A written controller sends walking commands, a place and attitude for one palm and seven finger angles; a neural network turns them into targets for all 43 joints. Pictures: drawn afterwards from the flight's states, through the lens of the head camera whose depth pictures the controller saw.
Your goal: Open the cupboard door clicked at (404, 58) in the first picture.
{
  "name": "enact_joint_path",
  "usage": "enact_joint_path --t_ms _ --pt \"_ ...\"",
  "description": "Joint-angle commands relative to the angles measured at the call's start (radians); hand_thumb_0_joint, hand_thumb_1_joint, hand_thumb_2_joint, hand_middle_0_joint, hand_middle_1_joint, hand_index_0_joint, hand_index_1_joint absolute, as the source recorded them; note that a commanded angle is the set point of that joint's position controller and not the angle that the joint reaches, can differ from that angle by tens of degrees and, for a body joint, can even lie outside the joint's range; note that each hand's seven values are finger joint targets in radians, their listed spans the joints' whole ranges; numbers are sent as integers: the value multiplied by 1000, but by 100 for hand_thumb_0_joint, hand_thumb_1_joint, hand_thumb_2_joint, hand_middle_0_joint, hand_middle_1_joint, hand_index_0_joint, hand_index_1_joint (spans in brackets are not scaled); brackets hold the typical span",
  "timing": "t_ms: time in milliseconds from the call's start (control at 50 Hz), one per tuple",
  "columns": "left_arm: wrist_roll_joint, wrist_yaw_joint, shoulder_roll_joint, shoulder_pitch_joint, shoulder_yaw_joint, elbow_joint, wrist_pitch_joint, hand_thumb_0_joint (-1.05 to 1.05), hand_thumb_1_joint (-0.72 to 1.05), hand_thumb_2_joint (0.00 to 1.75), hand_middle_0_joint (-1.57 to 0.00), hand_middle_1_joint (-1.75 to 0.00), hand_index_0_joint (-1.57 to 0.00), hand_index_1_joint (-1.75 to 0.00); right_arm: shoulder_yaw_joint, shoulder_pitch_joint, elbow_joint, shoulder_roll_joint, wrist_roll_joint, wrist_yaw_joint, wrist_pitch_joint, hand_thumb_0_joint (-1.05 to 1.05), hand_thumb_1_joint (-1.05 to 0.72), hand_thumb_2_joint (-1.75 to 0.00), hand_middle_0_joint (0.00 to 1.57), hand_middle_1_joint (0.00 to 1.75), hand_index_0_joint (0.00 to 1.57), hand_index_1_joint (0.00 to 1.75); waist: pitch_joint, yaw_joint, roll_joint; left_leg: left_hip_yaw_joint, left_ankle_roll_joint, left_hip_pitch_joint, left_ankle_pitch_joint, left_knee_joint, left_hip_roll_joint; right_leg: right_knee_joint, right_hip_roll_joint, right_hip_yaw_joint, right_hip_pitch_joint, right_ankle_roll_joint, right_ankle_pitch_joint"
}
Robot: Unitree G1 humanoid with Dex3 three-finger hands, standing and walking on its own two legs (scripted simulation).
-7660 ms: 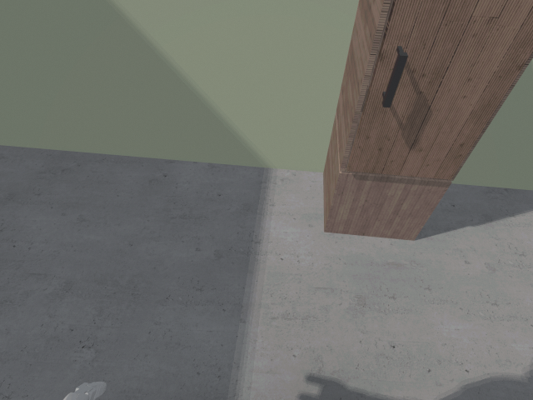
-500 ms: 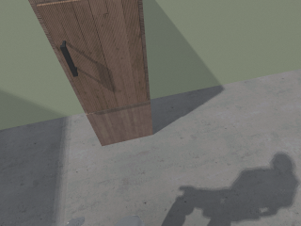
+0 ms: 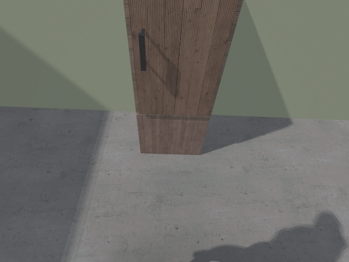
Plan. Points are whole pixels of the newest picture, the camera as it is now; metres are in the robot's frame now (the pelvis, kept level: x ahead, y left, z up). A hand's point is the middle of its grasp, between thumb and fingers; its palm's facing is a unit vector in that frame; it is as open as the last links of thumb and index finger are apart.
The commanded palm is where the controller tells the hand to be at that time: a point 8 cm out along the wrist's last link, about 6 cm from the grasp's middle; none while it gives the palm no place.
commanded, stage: take the last steps up to it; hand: left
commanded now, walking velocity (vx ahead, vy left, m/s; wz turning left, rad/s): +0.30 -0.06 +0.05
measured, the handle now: (143, 50) +0.83 +0.19 +0.03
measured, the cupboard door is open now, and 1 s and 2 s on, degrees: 0 0 0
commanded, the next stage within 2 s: come to a stop and stand still in 0.90 s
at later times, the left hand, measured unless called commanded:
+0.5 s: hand out of the picture -0.01 +0.10 -0.16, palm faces +0.14 -0.98 -0.17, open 7.4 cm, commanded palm none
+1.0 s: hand (116, 200) +0.30 +0.19 -0.17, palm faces +0.09 -0.98 -0.20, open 7.3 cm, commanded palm none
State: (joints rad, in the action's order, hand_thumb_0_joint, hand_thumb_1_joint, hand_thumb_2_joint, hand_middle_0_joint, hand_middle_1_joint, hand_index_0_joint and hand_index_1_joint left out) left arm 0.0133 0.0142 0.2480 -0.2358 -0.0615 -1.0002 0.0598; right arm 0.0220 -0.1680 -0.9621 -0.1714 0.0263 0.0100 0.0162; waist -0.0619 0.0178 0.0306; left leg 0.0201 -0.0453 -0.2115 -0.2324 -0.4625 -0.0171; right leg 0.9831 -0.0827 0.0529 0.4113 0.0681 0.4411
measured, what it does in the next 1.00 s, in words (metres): walks ahead: right foot, then left foot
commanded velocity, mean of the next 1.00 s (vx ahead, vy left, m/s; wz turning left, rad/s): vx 0.25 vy -0.05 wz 0.01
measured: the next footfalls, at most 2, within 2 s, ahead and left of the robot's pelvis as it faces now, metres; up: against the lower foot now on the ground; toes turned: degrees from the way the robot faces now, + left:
right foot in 0.24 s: +0.04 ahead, -0.13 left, +0.00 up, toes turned -4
left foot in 0.72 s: +0.26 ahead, +0.11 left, +0.00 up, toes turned +11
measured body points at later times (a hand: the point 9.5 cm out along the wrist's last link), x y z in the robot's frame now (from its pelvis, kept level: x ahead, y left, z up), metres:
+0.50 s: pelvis +0.07 -0.04 +0.00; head +0.08 -0.06 +0.45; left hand -0.01 +0.16 -0.14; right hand +0.08 -0.28 -0.16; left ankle +0.12 +0.12 -0.67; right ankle +0.00 -0.12 -0.74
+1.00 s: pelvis +0.25 +0.00 +0.00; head +0.26 +0.01 +0.45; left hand +0.30 +0.24 -0.15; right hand +0.31 -0.23 -0.15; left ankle +0.22 +0.11 -0.74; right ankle +0.31 -0.13 -0.70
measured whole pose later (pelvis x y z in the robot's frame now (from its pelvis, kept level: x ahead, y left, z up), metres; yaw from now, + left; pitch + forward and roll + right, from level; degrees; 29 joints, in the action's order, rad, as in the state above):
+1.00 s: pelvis +0.25 +0.00 +0.00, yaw +2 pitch +0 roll +1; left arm 0.03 0.00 0.19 -0.21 -0.07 -1.03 -0.01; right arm 0.05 -0.24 -1.05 -0.16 0.03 0.02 -0.06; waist -0.02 0.01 0.03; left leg 0.17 -0.02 -0.14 -0.26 -0.41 0.03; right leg 0.86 -0.12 0.07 0.50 0.02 0.27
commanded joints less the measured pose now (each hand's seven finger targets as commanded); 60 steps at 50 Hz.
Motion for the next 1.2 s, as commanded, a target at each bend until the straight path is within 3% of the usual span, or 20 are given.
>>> enact_joint_path --t_ms 0,80,180,220,240,300,360,560,600,640,660,700,720,760,840,1000,1060,1100,1140,1180 --pt "11 -10 25 30 8 62 -38 0 90 90 -20 -30 -20 -30 51 -118 8 -183 0 15 -25 0 -90 -90 20 30 20 30 54 -62 -155 -287 -134 114 1 236 272 -63 5 -13 67 -10 3" --pt "15 -22 3 42 18 59 -53 0 90 90 -20 -30 -20 -30 56 -137 -16 -181 6 14 -28 0 -90 -90 20 30 20 30 0 -66 -156 -334 -132 34 -260 281 266 -227 20 5 -3 -32 21" --pt "15 -21 4 -154 8 -26 -76 0 90 90 -20 -30 -20 -30 50 -108 -42 -144 -2 11 -26 0 -90 -90 20 30 20 30 -14 22 -72 -223 -52 -203 -369 117 160 -590 43 17 -378 -53 -114" --pt "24 -1 128 -257 -21 -43 -82 0 90 90 -20 -30 -20 -30 27 -64 7 -48 -12 1 -32 0 -90 -90 20 30 20 30 -62 83 271 15 30 -506 -355 -334 -14 -873 -300 -465 -480 -192 306" --pt "7 6 132 -283 -27 -48 -92 0 90 90 -20 -30 -20 -30 42 -2 27 -113 2 -6 -30 0 -90 -90 20 30 20 30 -93 98 238 -39 22 -524 -307 -469 47 -942 -349 -566 -362 -237 410" --pt "8 8 29 -153 -1 -39 -109 0 90 90 -20 -30 -20 -30 57 -56 -27 -92 6 -23 -19 0 -90 -90 20 30 20 30 -137 -4 31 -27 40 -465 -97 -604 102 -901 -244 -316 -236 -208 174" --pt "4 9 -14 -173 12 -57 -128 0 90 90 -20 -30 -20 -30 54 -118 -58 -51 7 -26 -16 0 -90 -90 20 30 20 30 -88 -26 59 3 64 -436 14 -614 113 -873 -171 -137 -268 -182 -99" --pt "13 19 -24 -331 19 -162 -140 0 90 90 -20 -30 -20 -30 31 89 -5 0 -4 -36 -49 0 -90 -90 20 30 20 30 -78 32 99 98 43 -393 8 -291 108 -751 -172 -69 -397 -214 -603" --pt "14 20 -19 -338 17 -172 -134 0 90 90 -20 -30 -20 -30 30 90 -9 2 -6 -33 -57 0 -90 -90 20 30 20 30 -72 28 109 124 25 -307 -18 -226 80 -707 -170 -63 -396 -210 -671" --pt "8 18 -6 -298 13 -169 -131 0 90 90 -20 -30 -20 -30 36 -59 -55 -25 -1 -18 -68 0 -90 -90 20 30 20 30 1 -50 90 164 8 -81 26 -105 23 -520 -128 -9 -363 -183 -815" --pt "3 17 -15 -294 13 -164 -131 0 90 90 -20 -30 -20 -30 44 -198 -98 -59 5 -6 -75 0 -90 -90 20 30 20 30 92 -106 40 139 -9 137 102 -31 41 -324 -97 13 -290 -156 -801" --pt "-11 4 -89 -319 26 -118 -134 0 90 90 -20 -30 -20 -30 80 -408 -148 -241 3 14 -76 0 -90 -90 20 30 20 30 282 -138 -276 -428 -191 496 367 84 487 188 82 48 109 -90 114" --pt "-8 8 -64 -253 24 -95 -121 0 90 90 -20 -30 -20 -30 81 -357 -139 -246 -9 23 -68 0 -90 -90 20 30 20 30 249 -131 -214 -445 -218 386 229 146 516 320 43 -24 157 -101 142" --pt "6 -6 -71 -137 12 -78 -116 0 90 90 -20 -30 -20 -30 61 -212 -100 -138 -3 22 -78 0 -90 -90 20 30 20 30 18 -93 -120 -301 -174 140 133 208 435 326 -34 -49 214 -91 -17" --pt "15 -16 -114 -206 6 -83 -81 0 90 90 -20 -30 -20 -30 42 -124 -70 -64 0 19 -97 0 -90 -90 20 30 20 30 17 1 -129 -39 -114 -35 273 230 322 110 -51 -19 63 -62 -113" --pt "14 -25 -62 -25 6 8 -71 0 90 90 -20 -30 -20 -30 53 -111 -57 -122 6 13 -67 0 -90 -90 20 30 20 30 -34 -17 -163 23 -99 -12 281 165 298 -307 -12 43 -33 -50 -218" --pt "12 -5 13 -140 4 -31 -95 0 90 90 -20 -30 -20 -30 35 -124 -75 -89 -5 15 -60 0 -90 -90 20 30 20 30 75 43 -13 80 14 -31 268 -61 187 -562 -40 -3 -318 -46 -608" --pt "6 7 127 -137 -2 -31 -100 0 90 90 -20 -30 -20 -30 32 -206 -83 -49 -25 13 -38 0 -90 -90 20 30 20 30 166 4 139 89 73 -106 -304 -236 63 -535 -306 -202 -424 -201 -1168" --pt "5 21 133 -85 -11 -13 -90 0 90 90 -20 -30 -20 -30 39 -182 -74 -68 -27 25 -2 0 -90 -90 20 30 20 30 174 19 257 19 74 -128 -422 -447 61 -545 -337 -245 -366 -293 -1263" --pt "13 33 125 -23 -17 11 -71 0 90 90 -20 -30 -20 -30 42 -148 -73 -69 -27 24 7 0 -90 -90 20 30 20 30 167 20 144 -27 75 -187 -386 -565 48 -535 -327 -209 -363 -306 -1169"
